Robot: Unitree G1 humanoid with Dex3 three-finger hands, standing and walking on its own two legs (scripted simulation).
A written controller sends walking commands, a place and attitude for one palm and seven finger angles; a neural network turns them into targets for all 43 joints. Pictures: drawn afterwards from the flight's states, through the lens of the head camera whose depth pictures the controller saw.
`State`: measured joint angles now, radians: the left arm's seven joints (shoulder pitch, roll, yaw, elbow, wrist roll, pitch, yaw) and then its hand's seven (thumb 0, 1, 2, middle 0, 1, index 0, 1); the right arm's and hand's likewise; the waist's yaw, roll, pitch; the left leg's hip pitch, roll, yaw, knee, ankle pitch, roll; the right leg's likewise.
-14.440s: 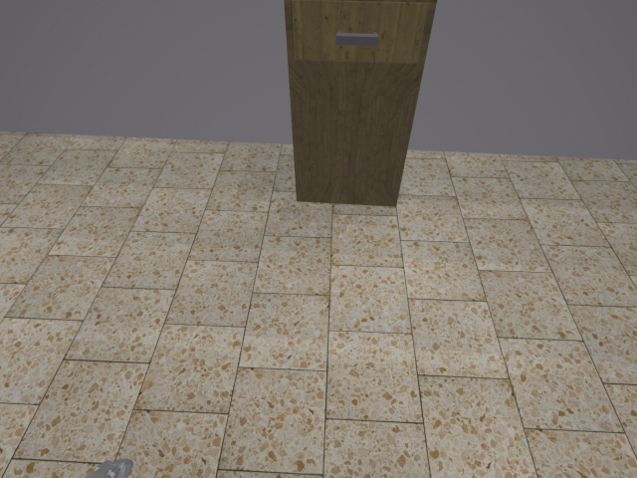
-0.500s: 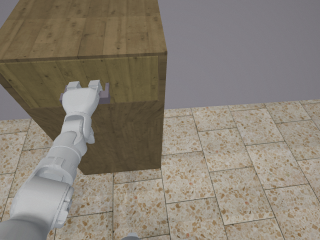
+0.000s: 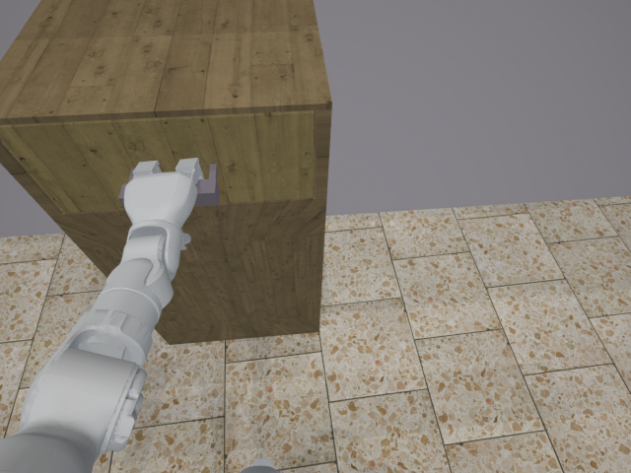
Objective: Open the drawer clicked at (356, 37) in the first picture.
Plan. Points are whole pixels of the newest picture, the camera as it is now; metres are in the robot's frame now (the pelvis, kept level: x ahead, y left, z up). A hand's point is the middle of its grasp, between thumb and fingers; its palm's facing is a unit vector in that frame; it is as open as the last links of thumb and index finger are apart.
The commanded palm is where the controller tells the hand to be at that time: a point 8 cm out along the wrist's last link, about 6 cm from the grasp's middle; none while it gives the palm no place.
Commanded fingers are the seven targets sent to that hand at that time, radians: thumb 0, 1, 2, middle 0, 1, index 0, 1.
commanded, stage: close the thumb around the handle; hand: left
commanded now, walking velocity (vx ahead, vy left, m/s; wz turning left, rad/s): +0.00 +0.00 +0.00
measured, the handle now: (172, 183) +0.52 +0.20 +0.04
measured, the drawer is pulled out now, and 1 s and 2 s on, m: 0.00 0.01 0.08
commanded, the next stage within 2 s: pull the drawer open in 0.30 s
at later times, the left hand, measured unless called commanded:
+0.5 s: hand (175, 222) +0.46 +0.19 +0.02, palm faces -0.03 -0.05 -1.00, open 6.3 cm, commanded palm +0.42 +0.19 +0.08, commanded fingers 0.00 0.90 0.90 -0.40 -1.35 -0.40 -1.35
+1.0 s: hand (174, 230) +0.44 +0.19 +0.02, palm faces -0.02 -0.04 -1.00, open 6.4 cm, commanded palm +0.42 +0.19 +0.08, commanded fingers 0.00 0.90 0.90 -0.40 -1.35 -0.40 -1.35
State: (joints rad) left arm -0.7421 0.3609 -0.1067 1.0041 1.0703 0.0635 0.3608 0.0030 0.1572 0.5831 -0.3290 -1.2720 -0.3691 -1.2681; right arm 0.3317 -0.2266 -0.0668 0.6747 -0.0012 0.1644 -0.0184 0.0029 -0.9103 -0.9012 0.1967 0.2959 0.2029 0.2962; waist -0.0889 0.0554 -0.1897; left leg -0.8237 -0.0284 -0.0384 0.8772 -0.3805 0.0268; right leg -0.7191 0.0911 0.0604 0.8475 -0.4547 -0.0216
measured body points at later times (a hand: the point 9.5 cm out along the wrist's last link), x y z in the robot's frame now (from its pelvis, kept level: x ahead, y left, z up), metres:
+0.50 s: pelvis +0.01 +0.00 +0.00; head +0.08 +0.00 +0.45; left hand +0.45 +0.19 +0.07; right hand +0.05 -0.27 -0.13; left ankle +0.01 +0.10 -0.69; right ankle -0.04 -0.11 -0.69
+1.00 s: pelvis +0.01 +0.00 +0.00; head +0.07 -0.01 +0.45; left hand +0.44 +0.19 +0.07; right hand +0.09 -0.26 -0.13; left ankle +0.01 +0.10 -0.69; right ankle -0.04 -0.11 -0.69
